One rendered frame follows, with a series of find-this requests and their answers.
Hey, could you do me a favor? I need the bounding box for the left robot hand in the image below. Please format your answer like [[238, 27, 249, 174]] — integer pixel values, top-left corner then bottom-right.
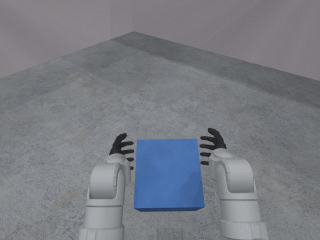
[[109, 133, 134, 170]]

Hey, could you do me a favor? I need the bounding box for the right robot hand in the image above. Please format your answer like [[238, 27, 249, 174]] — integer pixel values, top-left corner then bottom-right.
[[199, 128, 227, 165]]

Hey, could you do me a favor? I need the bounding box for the left robot forearm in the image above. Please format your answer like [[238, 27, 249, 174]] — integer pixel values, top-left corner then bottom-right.
[[78, 153, 131, 240]]

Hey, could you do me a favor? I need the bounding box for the right robot forearm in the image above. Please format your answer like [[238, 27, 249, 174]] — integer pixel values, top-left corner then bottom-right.
[[208, 148, 270, 240]]

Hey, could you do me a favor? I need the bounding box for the carton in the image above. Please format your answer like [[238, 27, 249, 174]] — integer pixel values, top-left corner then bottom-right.
[[133, 138, 205, 212]]

